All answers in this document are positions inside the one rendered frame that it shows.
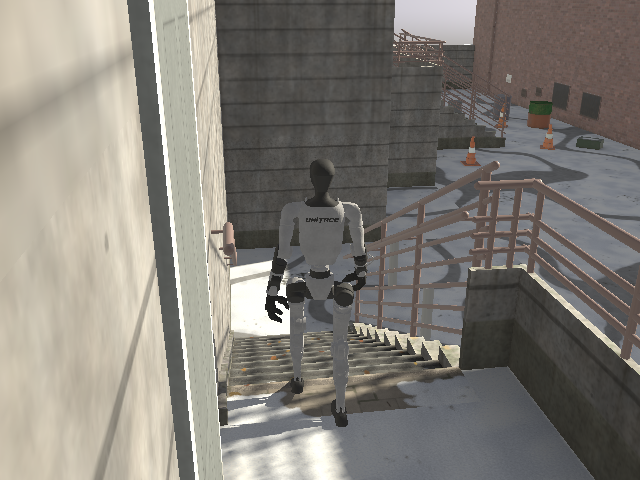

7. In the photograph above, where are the stairs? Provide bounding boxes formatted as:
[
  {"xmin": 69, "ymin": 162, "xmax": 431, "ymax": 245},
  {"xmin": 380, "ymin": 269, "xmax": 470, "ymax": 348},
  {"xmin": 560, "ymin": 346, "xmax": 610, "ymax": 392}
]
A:
[{"xmin": 229, "ymin": 331, "xmax": 443, "ymax": 386}]

